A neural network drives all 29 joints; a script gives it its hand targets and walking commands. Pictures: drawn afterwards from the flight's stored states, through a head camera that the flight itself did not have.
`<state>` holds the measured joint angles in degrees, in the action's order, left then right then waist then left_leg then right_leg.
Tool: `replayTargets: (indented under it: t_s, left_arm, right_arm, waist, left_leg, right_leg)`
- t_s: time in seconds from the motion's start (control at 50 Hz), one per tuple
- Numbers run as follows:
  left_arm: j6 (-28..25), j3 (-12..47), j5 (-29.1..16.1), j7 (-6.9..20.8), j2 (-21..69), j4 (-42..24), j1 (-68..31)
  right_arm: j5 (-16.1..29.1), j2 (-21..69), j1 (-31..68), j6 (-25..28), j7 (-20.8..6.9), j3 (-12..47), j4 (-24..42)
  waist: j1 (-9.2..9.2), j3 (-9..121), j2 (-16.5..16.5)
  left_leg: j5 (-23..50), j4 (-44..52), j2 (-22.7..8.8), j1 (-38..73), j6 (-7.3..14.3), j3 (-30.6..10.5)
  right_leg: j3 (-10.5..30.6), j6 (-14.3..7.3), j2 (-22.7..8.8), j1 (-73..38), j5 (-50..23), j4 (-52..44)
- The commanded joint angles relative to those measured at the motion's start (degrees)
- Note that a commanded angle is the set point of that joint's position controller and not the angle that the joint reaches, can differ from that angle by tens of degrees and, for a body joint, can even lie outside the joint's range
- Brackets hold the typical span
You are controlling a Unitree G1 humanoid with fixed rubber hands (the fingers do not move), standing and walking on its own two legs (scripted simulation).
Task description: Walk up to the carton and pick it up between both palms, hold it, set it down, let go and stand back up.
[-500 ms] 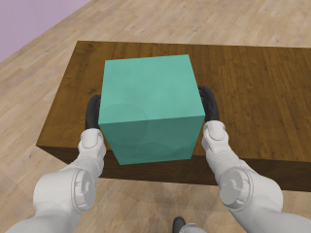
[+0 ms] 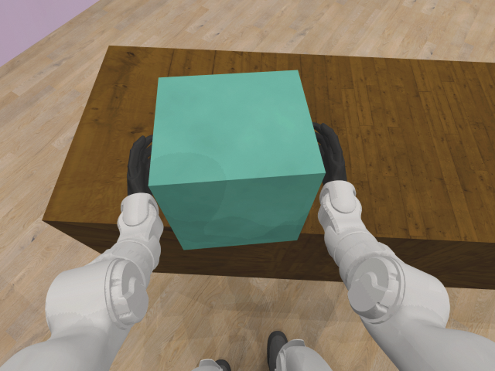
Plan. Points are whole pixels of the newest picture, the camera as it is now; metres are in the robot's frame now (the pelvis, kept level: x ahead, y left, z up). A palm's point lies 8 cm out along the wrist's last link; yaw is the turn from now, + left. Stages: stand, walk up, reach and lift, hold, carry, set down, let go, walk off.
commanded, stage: set down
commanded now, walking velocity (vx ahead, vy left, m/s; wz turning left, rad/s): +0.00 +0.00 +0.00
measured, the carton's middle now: (235, 168) +0.46 +0.01 -0.03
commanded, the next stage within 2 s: none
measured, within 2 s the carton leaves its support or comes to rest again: rests again in 0.38 s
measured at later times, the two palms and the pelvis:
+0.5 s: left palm (131, 163) +0.46 +0.18 +0.02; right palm (334, 160) +0.44 -0.16 +0.01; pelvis +0.01 +0.01 +0.00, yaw -2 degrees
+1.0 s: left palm (104, 143) +0.46 +0.20 +0.07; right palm (364, 124) +0.47 -0.20 +0.07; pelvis -0.01 -0.01 -0.01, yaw +0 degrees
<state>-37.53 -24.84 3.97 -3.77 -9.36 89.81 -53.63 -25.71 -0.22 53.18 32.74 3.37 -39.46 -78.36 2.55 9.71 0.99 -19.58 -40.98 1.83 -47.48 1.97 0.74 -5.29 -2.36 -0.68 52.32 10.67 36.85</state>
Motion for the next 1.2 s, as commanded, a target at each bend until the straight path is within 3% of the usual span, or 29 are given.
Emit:
replayTargets:
  t_s: [0.0, 0.18, 0.28, 0.32, 0.34, 0.38, 0.42, 0.56, 0.66, 0.78, 0.92, 1.04, 1.06, 1.1, 1.16, 1.18]
  left_arm:
    - [0.8, 8.5, 8.3, 7.7, 22.8, -2.7, -32.0]
    - [0.4, 10.0, 6.9, 7.2, 21.0, -3.6, -30.8]
    - [0.5, 9.1, 3.1, 4.6, 10.1, -4.7, -30.2]
    - [1.1, 8.6, -0.2, 2.5, 1.9, -6.8, -30.7]
    - [1.5, 9.2, -3.1, 1.0, -3.7, -8.2, -31.3]
    - [3.0, 14.4, -9.6, -1.2, -9.9, -9.1, -32.9]
    - [4.2, 19.8, -15.0, -1.7, -11.7, -7.2, -33.4]
    - [7.9, 28.6, -21.9, 0.5, -14.0, 1.1, -33.3]
    - [9.7, 33.2, -26.2, 1.9, -14.3, -2.7, -35.8]
    - [13.2, 35.2, -29.3, 3.3, -14.8, -15.1, -39.4]
    - [17.9, 30.5, -26.6, 3.0, -20.8, -20.4, -40.1]
    - [22.6, 30.0, -26.0, 2.5, -21.8, -20.2, -41.9]
    - [23.1, 28.8, -24.4, 2.1, -22.0, -18.1, -40.1]
    - [23.2, 28.6, -24.4, 2.0, -21.7, -17.8, -39.6]
    - [23.5, 31.6, -25.5, 2.2, -20.2, -10.9, -41.7]
    - [23.4, 32.0, -25.8, 2.1, -20.1, -9.5, -42.1]
  right_arm:
    - [-10.0, 29.1, 19.5, -3.9, -9.5, 12.0, -8.3]
    - [-9.2, 24.9, 18.8, -5.5, -10.6, 12.7, -2.9]
    - [-5.0, 12.7, 19.4, -5.7, -8.1, 12.5, 0.0]
    - [0.0, 2.9, 20.8, -5.4, -5.4, 12.5, 1.9]
    - [5.0, -3.8, 22.3, -5.1, -3.5, 13.9, 3.7]
    - [15.5, -10.9, 26.5, -4.6, -0.8, 21.6, 6.5]
    - [23.7, -14.4, 28.3, -4.7, 0.1, 27.1, 7.4]
    - [38.3, -22.8, 30.4, -6.4, -0.8, 37.5, -0.1]
    - [45.6, -25.2, 31.8, -8.1, -3.0, 43.2, -1.4]
    - [48.1, -24.4, 33.9, -12.9, -4.9, 44.6, 6.7]
    - [46.3, -28.1, 35.7, -17.0, -2.7, 41.4, 14.2]
    - [44.7, -28.0, 37.8, -21.6, -0.8, 39.8, 18.2]
    - [44.2, -27.1, 35.0, -21.9, -0.5, 41.0, 15.1]
    - [45.7, -25.6, 34.3, -22.2, 0.2, 42.4, 14.7]
    - [46.2, -25.8, 35.8, -23.9, 0.4, 42.3, 9.1]
    - [46.8, -25.8, 36.9, -24.0, 0.2, 42.4, 9.3]
  waist:
    - [-1.09, 28.0, 2.6]
    - [-1.14, 29.9, 2.6]
    - [-1.57, 35.1, 1.6]
    - [-2.09, 40.8, 0.9]
    - [-2.51, 45.5, 0.5]
    - [-2.95, 53.0, 0.3]
    - [-3.05, 55.1, -0.2]
    - [-3.01, 46.2, 0.1]
    - [-3.42, 45.7, 1.1]
    - [-3.89, 53.4, 1.1]
    - [-3.7, 56.5, -2.1]
    - [-3.67, 52.9, -2.9]
    - [-3.33, 52.5, -3.0]
    - [-3.82, 51.1, -3.1]
    - [-2.22, 40.4, -0.5]
    - [-2.81, 38.1, 0.2]
  left_leg:
    - [4.9, 8.7, -1.6, -4.4, -1.3, 3.4]
    - [10.5, 8.8, -2.2, 1.8, -2.9, 3.0]
    - [17.0, 7.9, -2.4, 3.3, -3.8, 3.1]
    - [22.4, 6.5, -2.5, 4.0, -4.5, 3.3]
    - [26.4, 5.3, -2.7, 4.4, -5.1, 3.2]
    - [33.5, 2.5, -3.0, 4.8, -6.4, 2.4]
    - [35.6, 0.0, -2.6, 5.7, -7.1, 1.7]
    - [34.6, -2.2, -2.0, 6.8, -8.2, 1.1]
    - [34.6, -3.4, -2.2, 7.6, -8.1, 0.9]
    - [34.0, -4.3, -1.7, 6.8, -6.7, 0.9]
    - [25.5, -0.7, -0.4, -1.5, -5.0, 2.1]
    - [19.9, 4.2, -0.2, -3.0, -4.8, 2.3]
    - [18.3, 4.5, -0.9, -4.3, -3.7, 0.8]
    - [16.8, 6.4, -0.9, -7.2, -3.2, 0.8]
    - [13.1, 8.9, -1.7, -1.9, -3.6, -0.9]
    - [11.6, 9.1, -1.6, -1.2, -3.7, -0.8]
  right_leg:
    - [2.2, 0.7, -1.6, -38.0, -8.2, 0.6]
    - [1.0, 0.9, -0.8, -36.8, -10.6, -0.3]
    - [1.5, 1.0, 0.0, -38.1, -15.4, 0.0]
    - [2.5, 1.1, 0.6, -40.1, -19.9, 1.0]
    - [3.4, 1.1, 1.0, -41.7, -23.3, 2.1]
    - [4.1, 1.2, 1.6, -45.3, -29.7, 4.9]
    - [3.9, 1.7, 2.0, -44.5, -30.5, 6.8]
    - [1.7, 2.4, 2.8, -34.4, -24.1, 8.1]
    - [1.2, 2.6, 2.8, -28.7, -21.5, 7.9]
    - [2.2, 2.9, 2.0, -33.0, -24.8, 8.2]
    - [5.1, 4.1, 1.0, -47.0, -26.8, 7.8]
    - [5.8, 4.0, 0.7, -53.7, -24.7, 5.4]
    - [6.9, 2.3, -0.4, -51.6, -26.5, 4.4]
    - [8.1, 1.5, -1.3, -55.6, -29.0, 3.7]
    - [6.8, 1.1, -0.6, -47.0, -17.6, 0.1]
    - [6.2, 0.9, -0.6, -44.5, -14.1, -0.6]
